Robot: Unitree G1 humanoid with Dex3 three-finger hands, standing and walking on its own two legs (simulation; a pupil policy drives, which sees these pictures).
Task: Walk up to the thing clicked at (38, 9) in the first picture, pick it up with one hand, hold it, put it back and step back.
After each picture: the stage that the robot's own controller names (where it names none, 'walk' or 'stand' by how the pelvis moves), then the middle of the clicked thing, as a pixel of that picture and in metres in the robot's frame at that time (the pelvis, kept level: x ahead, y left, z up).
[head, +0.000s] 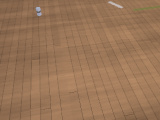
stand; (38, 11) +2.13 +0.69 -0.72
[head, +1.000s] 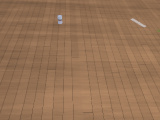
walk; (59, 19) +2.05 +0.32 -0.70
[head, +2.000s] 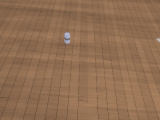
walk; (67, 38) +1.43 +0.16 -0.71
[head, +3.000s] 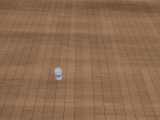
walk; (58, 73) +0.92 +0.23 -0.71
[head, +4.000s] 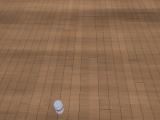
walk; (58, 107) +0.58 +0.23 -0.69
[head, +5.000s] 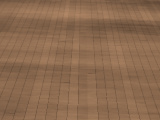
stand; out of the picture +0.39 +0.19 -0.70
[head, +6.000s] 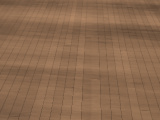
stand; out of the picture +0.37 +0.18 -0.72
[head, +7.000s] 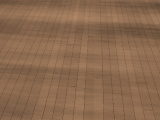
stand; out of the picture +0.37 +0.18 -0.73
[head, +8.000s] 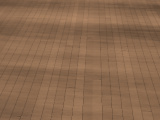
stand; out of the picture +0.38 +0.19 -0.73
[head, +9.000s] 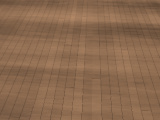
stand; out of the picture +0.36 +0.19 -0.73
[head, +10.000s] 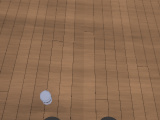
go down; (46, 97) +0.41 +0.20 -0.56
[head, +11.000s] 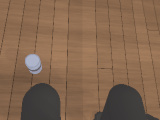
go down; (34, 64) +0.45 +0.23 -0.32
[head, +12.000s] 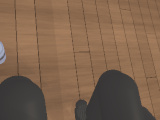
close in; out of the picture +0.44 +0.26 -0.25
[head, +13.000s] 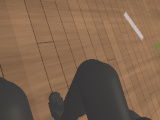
close; out of the picture +0.43 +0.28 -0.22
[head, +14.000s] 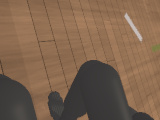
lift; out of the picture +0.42 +0.28 -0.23
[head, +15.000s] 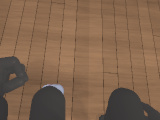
lift; (52, 91) +0.34 +0.15 -0.34
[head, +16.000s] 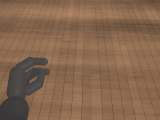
close; out of the picture +0.31 +0.06 -0.69
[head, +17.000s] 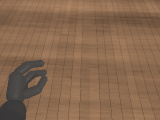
close; out of the picture +0.34 +0.07 -0.70
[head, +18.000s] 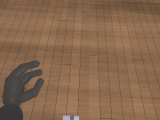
stand; out of the picture +0.38 +0.07 -0.67
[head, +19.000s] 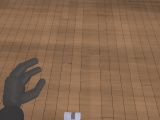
stand; (72, 117) +0.40 +0.07 -0.65
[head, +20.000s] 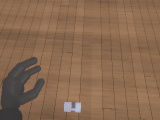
stand; (72, 107) +0.41 +0.07 -0.61
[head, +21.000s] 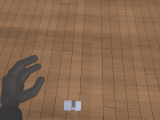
stand; (72, 105) +0.41 +0.07 -0.60
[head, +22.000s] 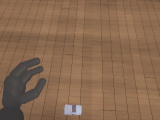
stand; (73, 109) +0.40 +0.07 -0.62
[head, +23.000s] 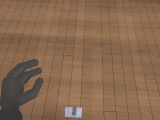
stand; (73, 112) +0.40 +0.07 -0.62
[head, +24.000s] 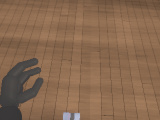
stand; (71, 117) +0.38 +0.07 -0.63
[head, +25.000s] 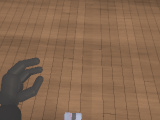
stand; (72, 117) +0.37 +0.07 -0.63
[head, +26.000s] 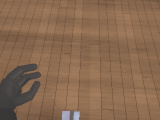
stand; (70, 116) +0.36 +0.07 -0.62
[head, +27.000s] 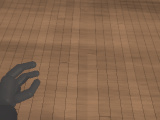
stand; out of the picture +0.34 +0.07 -0.66
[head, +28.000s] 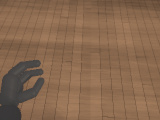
stand; out of the picture +0.32 +0.07 -0.64
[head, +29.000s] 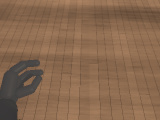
stand; out of the picture +0.29 +0.08 -0.69
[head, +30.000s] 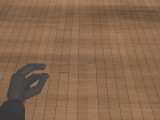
stand; out of the picture +0.29 +0.08 -0.70
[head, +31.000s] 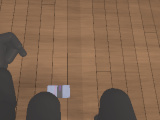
crouch; (58, 91) +0.36 +0.09 -0.40
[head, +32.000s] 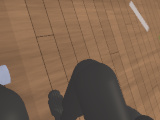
lower; out of the picture +0.35 +0.14 -0.26
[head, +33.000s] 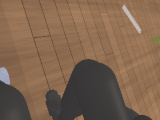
lower; out of the picture +0.34 +0.14 -0.25
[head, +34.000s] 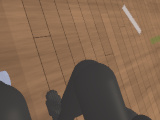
lower; out of the picture +0.33 +0.14 -0.25
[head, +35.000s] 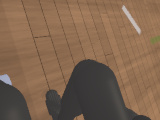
lower; out of the picture +0.32 +0.14 -0.25
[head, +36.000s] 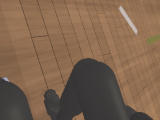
loosen; out of the picture +0.31 +0.13 -0.25
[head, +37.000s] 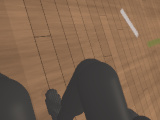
withdraw; out of the picture +0.30 +0.13 -0.25
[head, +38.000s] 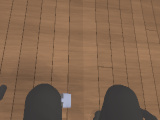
walk; (58, 100) +0.29 +0.09 -0.36
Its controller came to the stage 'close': yes
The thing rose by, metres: 0.03
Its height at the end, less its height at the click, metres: -0.02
